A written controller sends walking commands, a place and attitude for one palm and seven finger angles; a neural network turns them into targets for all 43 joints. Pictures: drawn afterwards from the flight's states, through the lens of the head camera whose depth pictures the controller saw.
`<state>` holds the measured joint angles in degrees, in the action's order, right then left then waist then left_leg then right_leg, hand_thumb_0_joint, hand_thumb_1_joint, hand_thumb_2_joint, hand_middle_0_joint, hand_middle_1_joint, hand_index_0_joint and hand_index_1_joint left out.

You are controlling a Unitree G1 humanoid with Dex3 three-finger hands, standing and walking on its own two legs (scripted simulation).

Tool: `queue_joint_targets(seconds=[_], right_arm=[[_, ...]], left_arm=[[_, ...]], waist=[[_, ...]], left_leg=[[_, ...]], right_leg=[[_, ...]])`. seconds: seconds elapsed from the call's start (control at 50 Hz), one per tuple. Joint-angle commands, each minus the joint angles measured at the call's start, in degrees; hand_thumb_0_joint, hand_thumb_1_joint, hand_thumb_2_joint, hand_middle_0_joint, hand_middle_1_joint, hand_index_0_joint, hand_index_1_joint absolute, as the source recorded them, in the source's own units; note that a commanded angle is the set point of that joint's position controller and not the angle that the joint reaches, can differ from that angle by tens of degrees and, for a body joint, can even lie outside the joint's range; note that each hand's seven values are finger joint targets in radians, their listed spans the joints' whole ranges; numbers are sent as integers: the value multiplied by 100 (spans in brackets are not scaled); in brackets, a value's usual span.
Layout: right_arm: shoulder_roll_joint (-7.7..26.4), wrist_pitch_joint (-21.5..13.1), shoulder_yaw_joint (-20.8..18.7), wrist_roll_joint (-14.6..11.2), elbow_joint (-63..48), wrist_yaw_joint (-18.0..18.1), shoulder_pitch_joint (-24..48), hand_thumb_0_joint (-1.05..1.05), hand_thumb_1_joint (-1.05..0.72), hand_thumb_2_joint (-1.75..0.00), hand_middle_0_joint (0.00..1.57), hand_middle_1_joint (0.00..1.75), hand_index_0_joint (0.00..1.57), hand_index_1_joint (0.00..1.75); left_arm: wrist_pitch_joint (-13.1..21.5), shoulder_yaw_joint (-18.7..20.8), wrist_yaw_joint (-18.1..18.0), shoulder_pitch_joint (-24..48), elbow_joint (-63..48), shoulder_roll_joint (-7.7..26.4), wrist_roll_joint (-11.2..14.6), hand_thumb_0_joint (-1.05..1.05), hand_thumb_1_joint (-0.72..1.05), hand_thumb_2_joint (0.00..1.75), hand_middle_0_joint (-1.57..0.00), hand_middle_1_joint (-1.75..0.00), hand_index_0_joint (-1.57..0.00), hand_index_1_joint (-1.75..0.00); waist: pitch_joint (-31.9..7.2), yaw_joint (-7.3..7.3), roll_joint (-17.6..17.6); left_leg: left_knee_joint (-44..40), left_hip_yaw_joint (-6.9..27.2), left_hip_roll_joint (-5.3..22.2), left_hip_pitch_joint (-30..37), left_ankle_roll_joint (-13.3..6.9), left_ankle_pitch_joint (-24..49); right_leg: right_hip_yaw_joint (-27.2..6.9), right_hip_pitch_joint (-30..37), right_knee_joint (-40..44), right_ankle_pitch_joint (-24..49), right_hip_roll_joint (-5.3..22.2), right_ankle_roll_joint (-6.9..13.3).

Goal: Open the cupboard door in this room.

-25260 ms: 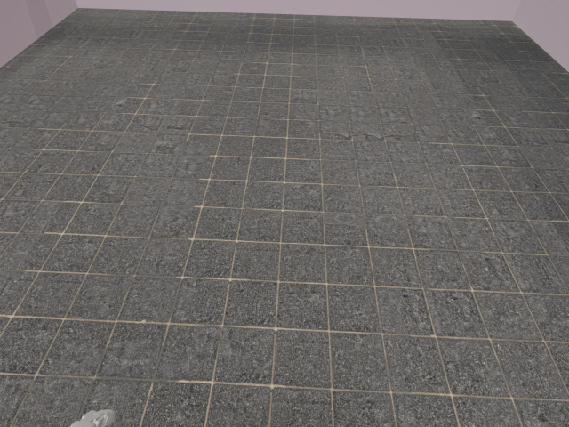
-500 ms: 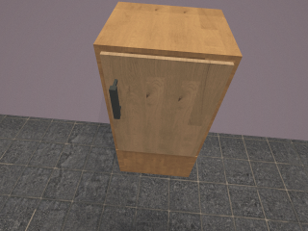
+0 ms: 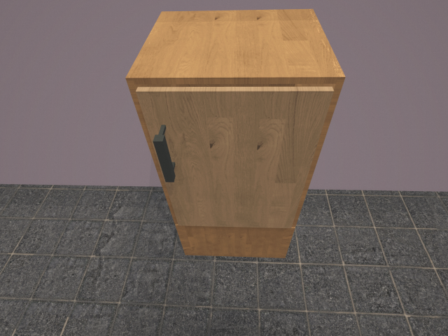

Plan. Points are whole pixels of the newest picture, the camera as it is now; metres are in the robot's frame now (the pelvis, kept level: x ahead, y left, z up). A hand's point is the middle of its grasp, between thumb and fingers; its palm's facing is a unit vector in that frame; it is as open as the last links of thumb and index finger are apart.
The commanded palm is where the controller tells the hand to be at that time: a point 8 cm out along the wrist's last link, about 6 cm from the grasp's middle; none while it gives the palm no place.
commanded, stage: look again from close up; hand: left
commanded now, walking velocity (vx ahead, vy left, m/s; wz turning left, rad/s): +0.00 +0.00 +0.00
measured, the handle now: (166, 154) +0.54 +0.18 -0.02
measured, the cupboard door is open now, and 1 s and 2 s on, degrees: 0 0 0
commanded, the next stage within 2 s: raise the hand with hooked fingers in 0.28 s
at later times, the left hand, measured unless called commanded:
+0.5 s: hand out of the picture +0.13 +0.18 -0.09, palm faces +0.23 -0.95 -0.19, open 7.4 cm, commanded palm +0.10 +0.23 -0.06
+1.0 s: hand (124, 321) +0.16 +0.19 -0.05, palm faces +0.00 -1.00 -0.06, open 9.8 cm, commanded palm +0.14 +0.25 -0.04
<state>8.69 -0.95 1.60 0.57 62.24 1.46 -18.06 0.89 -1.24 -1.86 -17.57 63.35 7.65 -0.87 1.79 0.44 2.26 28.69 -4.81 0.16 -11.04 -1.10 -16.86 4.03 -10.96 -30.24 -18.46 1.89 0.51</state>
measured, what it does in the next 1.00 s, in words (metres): lowers itself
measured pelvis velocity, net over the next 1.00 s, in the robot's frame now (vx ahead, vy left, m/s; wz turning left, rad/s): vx -0.06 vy -0.03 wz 0.04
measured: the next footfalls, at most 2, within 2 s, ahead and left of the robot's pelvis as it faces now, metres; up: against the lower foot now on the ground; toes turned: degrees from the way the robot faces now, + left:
none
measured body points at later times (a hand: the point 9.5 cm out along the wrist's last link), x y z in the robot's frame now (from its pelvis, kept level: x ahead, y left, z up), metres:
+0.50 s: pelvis +0.00 -0.02 +0.00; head +0.01 -0.03 +0.45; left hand +0.11 +0.23 -0.07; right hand +0.06 -0.26 -0.14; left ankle -0.01 +0.11 -0.74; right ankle -0.02 -0.11 -0.74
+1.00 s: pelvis -0.06 -0.03 -0.10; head +0.00 -0.01 +0.35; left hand +0.15 +0.24 -0.04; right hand +0.15 -0.24 -0.17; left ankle -0.02 +0.11 -0.74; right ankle -0.02 -0.11 -0.74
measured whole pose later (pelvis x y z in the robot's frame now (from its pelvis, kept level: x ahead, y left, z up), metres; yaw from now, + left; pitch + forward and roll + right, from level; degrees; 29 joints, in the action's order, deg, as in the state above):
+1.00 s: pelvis -0.06 -0.03 -0.10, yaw +2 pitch +13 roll -2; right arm 12.2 -13.9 1.7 -1.9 32.3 3.7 -10.6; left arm 25.6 13.1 22.4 -16.1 6.9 15.1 17.2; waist -6.6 -1.4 0.9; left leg 69.5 2.1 3.4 -53.8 1.2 -29.0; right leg 9.4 -50.0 -67.0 -30.3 0.6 3.9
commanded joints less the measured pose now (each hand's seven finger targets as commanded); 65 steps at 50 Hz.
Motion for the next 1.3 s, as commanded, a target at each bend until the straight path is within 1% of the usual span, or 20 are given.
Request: queue_joint_targets(seconds=[0.0, 0.34, 0.36, 0.38, 0.4, 0.42, 0.44, 0.46, 0.48, 0.5, 0.52, 0.54, 0.6, 0.62, 0.68, 0.72, 0.82, 0.86, 1.02, 1.28], right_arm=[[502, -118, -130, 18, -149, 13, -210, 0, -90, -90, 20, 30, 20, 30], [595, -120, -161, 21, 42, 46, 28, 0, -90, -90, 20, 30, 20, 30], [746, -111, -240, -51, -337, 1, 592, 0, -90, -90, 20, 30, 20, 30], [1694, -996, -398, -300, -2201, 242, 370, 0, -90, -90, 20, 30, 20, 30], [1234, -1471, -326, -174, -1961, 419, 705, 0, -90, -90, 20, 30, 20, 30], [997, -1597, -408, -301, -1979, 377, 737, 0, -90, -90, 20, 30, 20, 30], [1054, -1607, -422, -312, -1879, 341, 631, 0, -90, -90, 20, 30, 20, 30], [1275, -1639, -568, -246, -2169, 315, 729, 0, -90, -90, 20, 30, 20, 30], [1364, -1644, -641, -136, -2266, 300, 639, 0, -90, -90, 20, 30, 20, 30], [1294, -1646, -676, -79, -2439, 270, 720, 0, -90, -90, 20, 30, 20, 30], [1238, -1684, -706, -112, -2644, 185, 835, 0, -90, -90, 20, 30, 20, 30], [1200, -1697, -695, -84, -2813, 93, 935, 0, -90, -90, 20, 30, 20, 30], [1250, -1777, -786, -109, -3302, -93, 1155, 0, -90, -90, 20, 30, 20, 30], [1275, -1785, -805, -156, -3418, -162, 1069, 0, -90, -90, 20, 30, 20, 30], [1325, -1657, -783, -284, -4082, -70, 1265, 0, -90, -90, 20, 30, 20, 30], [1329, -1566, -718, -296, -4291, 40, 1251, 0, -90, -90, 20, 30, 20, 30], [1242, -1535, -548, -219, -4060, 226, 770, 0, -90, -90, 20, 30, 20, 30], [1229, -1594, -521, -221, -3882, 278, 713, 0, -90, -90, 20, 30, 20, 30], [1242, -1575, -424, -292, -3833, 320, 902, 0, -90, -90, 20, 30, 20, 30], [1426, -1651, -470, -261, -3775, 260, 507, 0, -90, -90, 20, 30, 20, 30]], left_arm=[[110, 135, -55, -239, -155, 649, 31, 0, 90, 90, -20, -30, -20, -30], [95, 208, -24, -3, -170, 849, 14, 0, 90, 90, -20, -30, -20, -30], [167, 221, -265, -625, 45, 867, -26, 0, 90, 90, -20, -30, -20, -30], [1480, 1132, -175, 3846, -8639, 2340, 1082, 0, 88, 89, -20, -32, -20, -32], [1249, 1086, -359, 954, -7059, 1934, 603, 0, 85, 88, -20, -33, -20, -33], [541, 346, -495, -570, -6207, 465, 919, 0, 83, 87, -21, -34, -21, -34], [546, 295, -387, -230, -6021, 113, 1001, 0, 81, 86, -21, -36, -21, -36], [847, 733, -279, 308, -6071, 561, 1065, 0, 78, 85, -21, -37, -21, -37], [1209, 1005, -80, 113, -5772, 734, 1077, 0, 76, 84, -21, -39, -21, -39], [1583, 1085, 190, -621, -5131, 460, 1173, 0, 74, 83, -21, -40, -21, -40], [1995, 1174, 500, -1256, -4726, 352, 1222, 0, 71, 82, -21, -42, -21, -42], [2444, 1125, 853, -1493, -4630, 183, 1332, 0, 69, 81, -22, -43, -22, -43], [3766, 1381, 1972, -1211, -4794, 575, 1578, 0, 62, 78, -22, -48, -22, -48], [4014, 1599, 2372, -1141, -4703, 897, 1609, 0, 60, 77, -22, -50, -22, -50], [3659, 1923, 2765, -556, -5466, 1236, 2034, 0, 53, 74, -23, -54, -23, -54], [3382, 2016, 2700, 152, -6149, 1426, 2255, 0, 48, 72, -23, -57, -23, -57], [3347, 1657, 2219, 1278, -7612, 1535, 1917, 0, 36, 67, -24, -64, -24, -64], [3244, 1650, 2234, 1136, -7384, 1555, 1851, 0, 32, 65, -24, -68, -24, -68], [2189, 2274, 2523, 412, -6144, 1803, 2163, 0, 13, 57, -25, -80, -25, -80], [2690, 2261, 2374, 878, -6317, 1873, 2060, 0, -17, 44, -28, -99, -28, -99]], waist=[[214, -39, -440], [95, -74, -228], [194, -301, -898], [-2652, 420, 272], [-2637, -167, 1373], [-1632, 11, 1195], [-764, 202, 335], [-192, 324, -276], [-397, 338, -906], [-359, 131, -1436], [-399, -128, -1150], [-666, -272, -1369], [-1279, -368, -1071], [-1375, -389, -563], [-2028, -400, -656], [-1829, -269, -412], [-1951, 228, 178], [-1995, 257, 309], [-2129, -125, -205], [-2038, -11, 59]], left_leg=[[-662, 595, 563, -141, -122, 1038], [-738, 495, 619, 120, -71, 1297], [646, 249, 683, -363, 117, 1431], [-227, 352, -1, 997, -103, 2356], [-329, 345, 187, 1519, -137, 3371], [-317, 482, 270, 1005, 61, 3386], [-86, 519, 279, 474, 26, 2905], [238, 587, 154, -167, -3, 2039], [541, 514, 58, -570, -15, 1504], [834, 501, 15, -1164, 10, 1124], [1098, 443, -73, -1583, 70, 1010], [1392, 401, -105, -2013, 117, 797], [2349, 309, -200, -3105, 167, 296], [2638, 322, -202, -3312, 184, 298], [2956, 172, -253, -3771, 65, -275], [3182, 262, -192, -3913, 12, -595], [3352, 488, 69, -3561, -109, -394], [3322, 546, 92, -3515, -105, -367], [2875, 664, 29, -3625, -60, -214], [2370, 705, 28, -3034, -47, -287]], right_leg=[[-570, -69, 585, 1126, 428, 195], [-594, 109, 721, 1671, 484, 204], [-1061, 82, 801, 4425, 878, -73], [-594, 598, 195, 3977, 305, 166], [-413, 391, -104, 2599, -28, 254], [11, -305, -97, 1311, -85, 145], [129, -806, 33, 1246, -92, 69], [191, -1243, 40, 1290, -108, 26], [212, -1541, -115, 1188, -119, -26], [225, -1827, -419, 962, -138, -44], [162, -1876, -758, 968, -117, 11], [130, -2063, -1144, 849, -131, 19], [-326, -2450, -1966, 561, -58, 68], [-602, -2476, -2154, 650, 16, 122], [-1025, -2385, -2024, -510, 76, 23], [-1272, -2721, -1849, -1338, 43, 0], [-955, -3216, -2094, -1016, -159, 54], [-841, -3250, -2116, -849, -183, 58], [-632, -2631, -1917, -888, -180, 22], [-126, -3050, -2101, -676, -243, 75]])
